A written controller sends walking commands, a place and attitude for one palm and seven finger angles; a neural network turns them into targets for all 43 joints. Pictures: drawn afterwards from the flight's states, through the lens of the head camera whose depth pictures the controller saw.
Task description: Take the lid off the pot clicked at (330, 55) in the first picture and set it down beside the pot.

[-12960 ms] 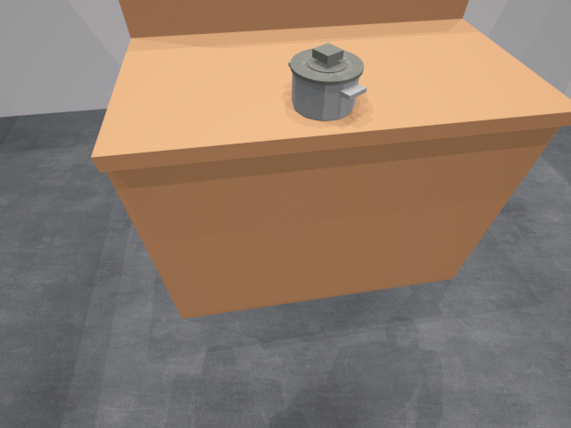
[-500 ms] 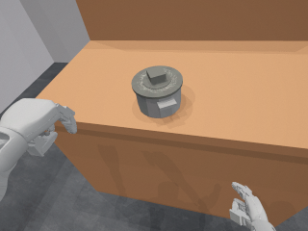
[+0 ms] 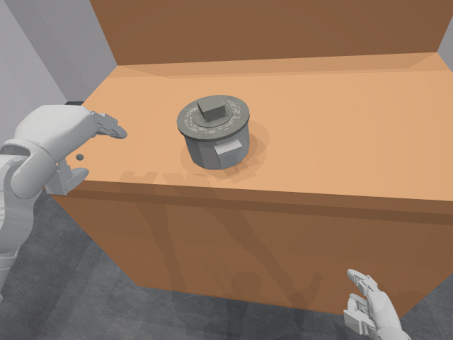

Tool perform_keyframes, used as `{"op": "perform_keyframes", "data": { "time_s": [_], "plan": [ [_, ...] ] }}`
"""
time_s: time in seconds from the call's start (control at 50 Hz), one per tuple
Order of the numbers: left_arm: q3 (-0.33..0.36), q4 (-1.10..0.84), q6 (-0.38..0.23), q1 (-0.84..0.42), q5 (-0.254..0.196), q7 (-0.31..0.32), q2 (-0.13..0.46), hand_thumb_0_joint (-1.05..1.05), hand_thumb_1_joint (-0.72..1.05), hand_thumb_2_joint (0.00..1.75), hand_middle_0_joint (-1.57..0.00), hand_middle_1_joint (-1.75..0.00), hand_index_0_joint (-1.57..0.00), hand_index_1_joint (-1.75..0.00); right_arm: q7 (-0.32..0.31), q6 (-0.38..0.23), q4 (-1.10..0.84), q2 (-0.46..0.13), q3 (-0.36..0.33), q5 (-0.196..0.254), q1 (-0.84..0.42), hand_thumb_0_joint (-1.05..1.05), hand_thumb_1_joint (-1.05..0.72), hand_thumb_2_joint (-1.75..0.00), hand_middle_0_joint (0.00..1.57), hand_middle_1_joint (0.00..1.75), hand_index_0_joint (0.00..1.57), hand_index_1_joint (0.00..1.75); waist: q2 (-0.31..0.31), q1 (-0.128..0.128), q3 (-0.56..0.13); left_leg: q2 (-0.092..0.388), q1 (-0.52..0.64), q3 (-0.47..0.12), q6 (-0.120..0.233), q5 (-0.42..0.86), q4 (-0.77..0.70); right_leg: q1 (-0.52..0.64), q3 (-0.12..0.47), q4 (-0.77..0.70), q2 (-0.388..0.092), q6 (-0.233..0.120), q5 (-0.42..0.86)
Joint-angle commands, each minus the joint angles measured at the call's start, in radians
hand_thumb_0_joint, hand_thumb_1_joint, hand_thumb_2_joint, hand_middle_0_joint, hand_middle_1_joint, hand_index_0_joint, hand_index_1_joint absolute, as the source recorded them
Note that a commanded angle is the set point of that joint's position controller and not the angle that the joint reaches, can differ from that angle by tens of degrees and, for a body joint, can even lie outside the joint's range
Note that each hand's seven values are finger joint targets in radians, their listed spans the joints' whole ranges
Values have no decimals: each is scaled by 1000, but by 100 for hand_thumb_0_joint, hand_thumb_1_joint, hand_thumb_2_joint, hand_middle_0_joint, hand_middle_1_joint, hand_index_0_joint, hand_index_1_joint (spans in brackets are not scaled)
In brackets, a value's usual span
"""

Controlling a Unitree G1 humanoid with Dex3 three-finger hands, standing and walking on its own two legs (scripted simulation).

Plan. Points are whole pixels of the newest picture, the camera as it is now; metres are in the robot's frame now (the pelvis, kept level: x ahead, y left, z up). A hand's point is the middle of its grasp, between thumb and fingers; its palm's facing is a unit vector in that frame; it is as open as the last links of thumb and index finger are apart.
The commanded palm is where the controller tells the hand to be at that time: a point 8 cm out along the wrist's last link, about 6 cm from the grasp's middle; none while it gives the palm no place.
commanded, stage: move the open hand above the knob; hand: left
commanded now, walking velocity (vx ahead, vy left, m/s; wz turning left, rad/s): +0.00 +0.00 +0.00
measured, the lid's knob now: (211, 106) +0.52 +0.09 +0.16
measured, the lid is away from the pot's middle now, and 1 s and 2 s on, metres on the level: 0.00 0.00 0.00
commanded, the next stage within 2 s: none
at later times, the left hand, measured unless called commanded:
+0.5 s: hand (119, 132) +0.36 +0.20 +0.22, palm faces -0.09 +0.02 -1.00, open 10.0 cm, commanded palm +0.34 +0.19 +0.29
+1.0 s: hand (163, 109) +0.42 +0.14 +0.22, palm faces -0.05 -0.01 -1.00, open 10.0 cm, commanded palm +0.40 +0.15 +0.29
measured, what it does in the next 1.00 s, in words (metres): stands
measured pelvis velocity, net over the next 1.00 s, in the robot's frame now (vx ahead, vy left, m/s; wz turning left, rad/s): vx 0.02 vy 0.01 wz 0.00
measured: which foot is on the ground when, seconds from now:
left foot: down 0.00-1.00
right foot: down 0.00-1.00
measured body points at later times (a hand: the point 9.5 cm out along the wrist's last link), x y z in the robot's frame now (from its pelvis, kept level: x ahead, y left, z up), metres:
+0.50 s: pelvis +0.01 +0.00 +0.00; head +0.02 -0.07 +0.45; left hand +0.36 +0.20 +0.28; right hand +0.22 -0.23 -0.10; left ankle +0.01 +0.11 -0.74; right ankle +0.08 -0.11 -0.74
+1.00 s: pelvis +0.02 +0.01 +0.00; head +0.02 -0.05 +0.45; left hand +0.42 +0.14 +0.28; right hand +0.22 -0.21 -0.10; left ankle +0.01 +0.11 -0.74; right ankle +0.08 -0.11 -0.74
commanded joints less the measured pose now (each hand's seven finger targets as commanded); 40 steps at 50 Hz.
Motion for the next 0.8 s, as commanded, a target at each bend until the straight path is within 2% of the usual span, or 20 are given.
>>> {"op": "perform_keyframes", "data": {
  "time_s": [0.0,0.06,0.14,0.2,0.22,0.24,0.32,0.36,0.42,0.46,0.5,0.52,0.54,0.6,0.62,0.64,0.68,0.72,0.74,0.78],
  "plan": [
    [187,-70,19,-383,21,30,299,0,-36,163,-87,-8,-87,-8,-10,-58,-172,-96,-32,-2,-155,0,-90,-90,20,30,20,30,-96,6,-216,-11,-67,-42,25,42,-98,158,37,-86,20,7,-134],
    [109,-15,32,-448,35,28,230,0,-36,163,-87,-8,-87,-8,-6,-53,-168,-92,-30,5,-159,0,-90,-90,20,30,20,30,-115,-13,-202,-12,-68,-37,23,13,-95,138,38,-94,19,9,-155],
    [115,-85,38,-500,51,24,248,0,-36,163,-87,-8,-87,-8,0,-58,-182,-85,-26,2,-168,0,-90,-90,20,30,20,30,-82,-2,-319,-24,-34,-35,27,92,-81,216,48,-65,16,1,-63],
    [108,2,57,-555,69,21,250,0,-36,163,-87,-8,-87,-8,-4,-47,-160,-92,-28,2,-157,0,-90,-90,20,30,20,30,-105,-10,-258,-20,-53,-34,29,96,-87,190,42,-72,18,2,-48],
    [131,8,64,-509,67,25,258,0,-36,163,-87,-8,-87,-8,4,-51,-173,-96,-30,5,-167,0,-90,-90,20,30,20,30,-106,-7,-289,-22,-36,-39,30,121,-64,201,52,-62,29,-3,-11],
    [132,-36,64,-557,70,18,269,0,-36,163,-87,-8,-87,-8,5,-45,-172,-89,-28,0,-158,0,-90,-90,20,30,20,30,-114,2,-332,-25,-46,-35,29,147,-77,251,51,-53,13,-3,23],
    [79,8,90,-502,63,4,186,0,-36,163,-87,-8,-87,-8,20,-36,-181,-90,-29,8,-181,0,-90,-90,20,30,20,30,-106,-9,-293,-24,-36,-32,30,174,-56,213,48,-47,24,-6,72],
    [68,-22,94,-545,69,-4,191,0,-36,163,-87,-8,-87,-8,21,-23,-178,-88,-30,4,-173,0,-90,-90,20,30,20,30,-143,-5,-304,-24,-54,-28,30,160,-74,239,46,-51,12,0,65],
    [29,-18,104,-579,68,2,152,0,-36,163,-87,-8,-87,-8,22,-25,-183,-87,-28,14,-191,0,-90,-90,20,30,20,30,-102,-22,-296,-25,-20,-32,31,158,-62,197,43,-48,27,-4,53],
    [41,-39,105,-655,78,5,187,0,-36,163,-87,-8,-87,-8,18,-23,-174,-82,-29,7,-180,0,-90,-90,20,30,20,30,-115,-14,-316,-26,-28,-32,30,145,-82,226,44,-51,16,-2,38],
    [4,-40,111,-692,83,9,149,0,-36,163,-87,-8,-87,-8,18,-24,-169,-76,-26,7,-183,0,-90,-90,20,30,20,30,-92,-14,-328,-29,-14,-38,29,168,-88,226,38,-44,17,-7,58],
    [16,-25,117,-642,74,16,140,0,-36,163,-87,-8,-87,-8,25,-28,-176,-80,-28,10,-190,0,-90,-90,20,30,20,30,-91,-14,-346,-30,7,-43,32,194,-63,219,40,-34,27,-12,86],
    [11,-16,122,-688,87,16,152,0,-36,163,-87,-8,-87,-8,23,-18,-164,-75,-25,9,-170,0,-90,-90,20,30,20,30,-116,-11,-344,-28,-11,-35,28,184,-86,236,38,-40,19,-9,71],
    [-55,32,139,-741,97,22,84,0,-36,163,-87,-8,-87,-8,25,-6,-156,-73,-26,10,-176,0,-90,-90,20,30,20,30,-143,-22,-291,-24,-27,-35,26,139,-96,195,31,-49,19,-9,28],
    [-35,29,140,-692,89,29,85,0,-36,163,-87,-8,-87,-8,33,-11,-168,-77,-28,16,-192,0,-90,-90,20,30,20,30,-132,-21,-322,-25,-2,-37,31,162,-71,192,37,-39,29,-15,48],
    [-53,-4,140,-741,97,28,82,0,-36,163,-87,-8,-87,-8,33,-6,-167,-67,-22,11,-181,0,-90,-90,20,30,20,30,-126,-13,-362,-30,-10,-31,28,168,-90,233,38,-38,19,-13,53],
    [-96,27,152,-786,109,34,40,0,-36,163,-87,-8,-87,-8,36,2,-157,-65,-20,10,-193,0,-90,-90,20,30,20,30,-125,-24,-314,-24,-22,-36,23,157,-96,199,29,-36,20,-17,43],
    [-65,41,160,-753,104,46,57,0,-36,163,-87,-8,-87,-8,43,4,-165,-71,-23,13,-200,0,-90,-90,20,30,20,30,-128,-22,-335,-22,-6,-40,27,170,-74,195,33,-29,29,-22,52],
    [-87,32,162,-809,117,44,49,0,-36,163,-87,-8,-87,-8,41,9,-159,-61,-16,10,-185,0,-90,-90,20,30,20,30,-137,-19,-361,-24,-16,-34,23,177,-94,225,31,-27,22,-19,57],
    [-95,109,178,-827,129,51,43,0,-36,163,-87,-8,-87,-8,36,19,-147,-66,-17,9,-183,0,-90,-90,20,30,20,30,-148,-27,-309,-18,-45,-30,22,136,-100,195,30,-36,20,-19,22]
  ]
}}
